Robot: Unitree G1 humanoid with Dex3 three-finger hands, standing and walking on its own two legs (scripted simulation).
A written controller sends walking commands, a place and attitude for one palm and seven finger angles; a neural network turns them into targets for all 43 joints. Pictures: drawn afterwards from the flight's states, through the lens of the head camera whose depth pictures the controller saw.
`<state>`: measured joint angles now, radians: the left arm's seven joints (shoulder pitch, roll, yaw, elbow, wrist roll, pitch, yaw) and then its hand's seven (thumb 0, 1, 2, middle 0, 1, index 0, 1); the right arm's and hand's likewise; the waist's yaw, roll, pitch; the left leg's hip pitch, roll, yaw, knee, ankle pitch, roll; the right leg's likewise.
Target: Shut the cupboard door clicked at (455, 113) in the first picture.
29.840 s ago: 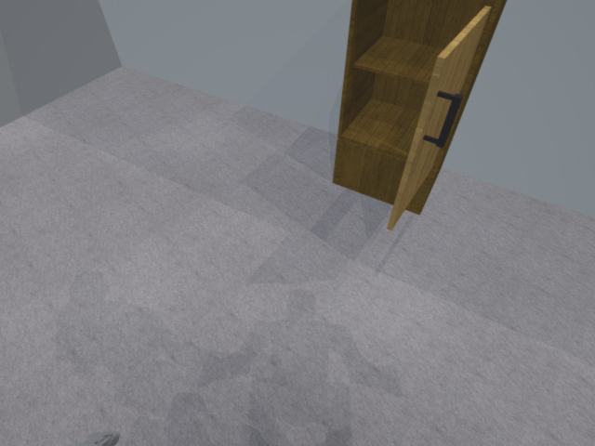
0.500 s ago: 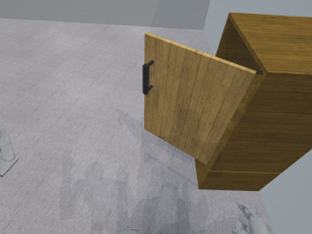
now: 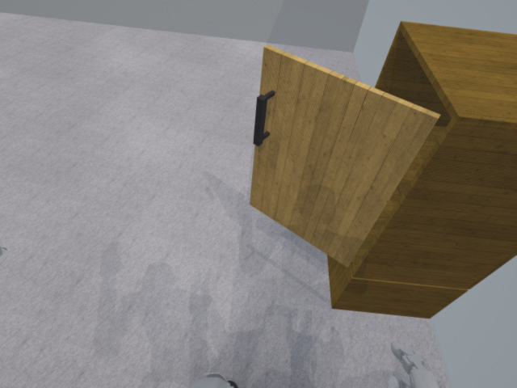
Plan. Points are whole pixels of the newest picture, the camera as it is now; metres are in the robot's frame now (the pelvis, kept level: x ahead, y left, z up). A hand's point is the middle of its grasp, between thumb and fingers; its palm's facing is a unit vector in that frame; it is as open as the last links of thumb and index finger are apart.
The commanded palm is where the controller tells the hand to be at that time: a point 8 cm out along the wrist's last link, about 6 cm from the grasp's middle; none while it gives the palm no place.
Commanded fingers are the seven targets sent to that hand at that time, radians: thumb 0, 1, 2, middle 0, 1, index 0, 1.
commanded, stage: step back with the hand held close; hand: left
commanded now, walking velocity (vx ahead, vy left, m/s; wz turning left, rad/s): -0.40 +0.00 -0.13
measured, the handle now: (264, 118) +0.76 +0.02 -0.02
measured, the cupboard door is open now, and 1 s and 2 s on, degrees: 57 57 57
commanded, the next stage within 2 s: stop stepping back and stand still in 0.58 s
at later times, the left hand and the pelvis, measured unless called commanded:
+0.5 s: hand out of the picture +0.13 +0.31 +0.19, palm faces +0.40 -0.84 -0.38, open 7.4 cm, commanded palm +0.06 +0.34 +0.20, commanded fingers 0.00 0.90 0.90 -0.20 -0.30 -0.20 -0.30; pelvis -0.08 +0.04 +0.01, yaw +0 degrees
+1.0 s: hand out of the picture -0.05 +0.47 +0.21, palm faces +0.48 -0.85 -0.24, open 7.4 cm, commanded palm -0.10 +0.49 +0.20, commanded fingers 0.00 0.90 0.90 -0.20 -0.30 -0.20 -0.30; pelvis -0.27 +0.20 -0.04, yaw -6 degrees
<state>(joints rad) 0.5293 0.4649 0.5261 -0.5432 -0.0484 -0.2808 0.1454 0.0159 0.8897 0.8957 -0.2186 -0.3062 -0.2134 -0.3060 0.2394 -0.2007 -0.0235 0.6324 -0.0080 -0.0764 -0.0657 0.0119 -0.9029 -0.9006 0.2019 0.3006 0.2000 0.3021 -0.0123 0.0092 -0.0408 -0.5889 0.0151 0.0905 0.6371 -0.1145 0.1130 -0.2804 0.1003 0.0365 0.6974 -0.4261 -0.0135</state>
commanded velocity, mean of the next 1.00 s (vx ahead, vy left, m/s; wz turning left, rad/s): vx -0.17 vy -0.09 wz -0.04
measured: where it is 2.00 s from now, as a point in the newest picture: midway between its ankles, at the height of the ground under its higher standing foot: outside the picture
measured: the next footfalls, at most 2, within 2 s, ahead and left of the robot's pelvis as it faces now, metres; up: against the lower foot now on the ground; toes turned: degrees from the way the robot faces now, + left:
right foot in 0.58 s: -0.13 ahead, -0.09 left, +0.00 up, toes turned -3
right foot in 0.86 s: -0.17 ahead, -0.03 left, +0.00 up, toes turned -6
